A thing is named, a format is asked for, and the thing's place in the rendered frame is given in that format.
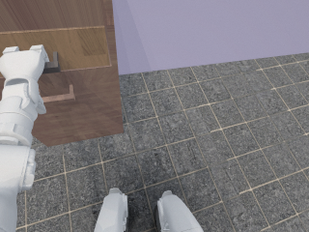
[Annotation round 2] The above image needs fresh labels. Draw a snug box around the robot left thigh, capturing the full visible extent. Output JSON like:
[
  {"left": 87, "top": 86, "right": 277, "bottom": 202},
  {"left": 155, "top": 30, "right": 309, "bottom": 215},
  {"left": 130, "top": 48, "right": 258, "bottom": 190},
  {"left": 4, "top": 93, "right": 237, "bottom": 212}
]
[{"left": 94, "top": 192, "right": 128, "bottom": 232}]

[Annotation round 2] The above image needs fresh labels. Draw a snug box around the handle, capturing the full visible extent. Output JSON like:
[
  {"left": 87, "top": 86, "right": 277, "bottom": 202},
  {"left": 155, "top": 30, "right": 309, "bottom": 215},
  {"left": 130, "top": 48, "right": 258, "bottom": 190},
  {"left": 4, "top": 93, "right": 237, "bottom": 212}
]
[
  {"left": 42, "top": 93, "right": 75, "bottom": 106},
  {"left": 42, "top": 51, "right": 61, "bottom": 74}
]

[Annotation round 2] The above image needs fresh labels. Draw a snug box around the left robot upper arm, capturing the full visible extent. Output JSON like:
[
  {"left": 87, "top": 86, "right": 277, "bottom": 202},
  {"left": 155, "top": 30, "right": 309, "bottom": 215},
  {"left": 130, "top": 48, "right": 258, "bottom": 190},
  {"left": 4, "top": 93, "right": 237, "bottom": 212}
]
[{"left": 0, "top": 144, "right": 36, "bottom": 232}]

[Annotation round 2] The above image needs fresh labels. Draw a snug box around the left robot hand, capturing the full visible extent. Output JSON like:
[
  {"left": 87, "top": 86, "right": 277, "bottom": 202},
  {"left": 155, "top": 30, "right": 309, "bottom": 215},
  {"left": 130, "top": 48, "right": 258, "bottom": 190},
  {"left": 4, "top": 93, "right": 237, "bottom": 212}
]
[{"left": 0, "top": 44, "right": 49, "bottom": 114}]

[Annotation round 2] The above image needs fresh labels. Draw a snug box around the cabinet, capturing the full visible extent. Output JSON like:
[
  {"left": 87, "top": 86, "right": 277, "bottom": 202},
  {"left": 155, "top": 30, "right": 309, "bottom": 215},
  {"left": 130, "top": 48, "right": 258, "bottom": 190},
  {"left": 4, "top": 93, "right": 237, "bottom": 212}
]
[{"left": 0, "top": 0, "right": 124, "bottom": 147}]

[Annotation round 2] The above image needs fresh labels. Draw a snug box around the left robot forearm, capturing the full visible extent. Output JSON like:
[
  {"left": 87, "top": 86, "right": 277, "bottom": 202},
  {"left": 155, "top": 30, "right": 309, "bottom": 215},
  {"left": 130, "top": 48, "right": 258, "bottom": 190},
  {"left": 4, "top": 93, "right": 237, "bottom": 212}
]
[{"left": 0, "top": 74, "right": 39, "bottom": 149}]

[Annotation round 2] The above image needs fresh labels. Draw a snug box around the drawer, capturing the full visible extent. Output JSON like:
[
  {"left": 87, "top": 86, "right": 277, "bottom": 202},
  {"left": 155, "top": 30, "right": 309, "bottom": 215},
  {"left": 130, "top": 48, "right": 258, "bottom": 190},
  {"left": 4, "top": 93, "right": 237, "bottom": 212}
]
[{"left": 0, "top": 25, "right": 110, "bottom": 77}]

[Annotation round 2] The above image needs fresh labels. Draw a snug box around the robot right thigh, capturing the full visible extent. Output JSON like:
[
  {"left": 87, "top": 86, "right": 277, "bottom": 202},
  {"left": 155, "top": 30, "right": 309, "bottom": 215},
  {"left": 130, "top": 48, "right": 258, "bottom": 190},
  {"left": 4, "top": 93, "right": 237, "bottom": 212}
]
[{"left": 157, "top": 194, "right": 204, "bottom": 232}]

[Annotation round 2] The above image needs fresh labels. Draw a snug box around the robot thigh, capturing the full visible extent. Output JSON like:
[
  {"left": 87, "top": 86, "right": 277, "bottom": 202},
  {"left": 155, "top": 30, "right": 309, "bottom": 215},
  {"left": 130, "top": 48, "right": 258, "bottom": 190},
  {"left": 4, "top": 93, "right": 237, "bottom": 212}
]
[
  {"left": 157, "top": 194, "right": 204, "bottom": 232},
  {"left": 94, "top": 192, "right": 128, "bottom": 232}
]

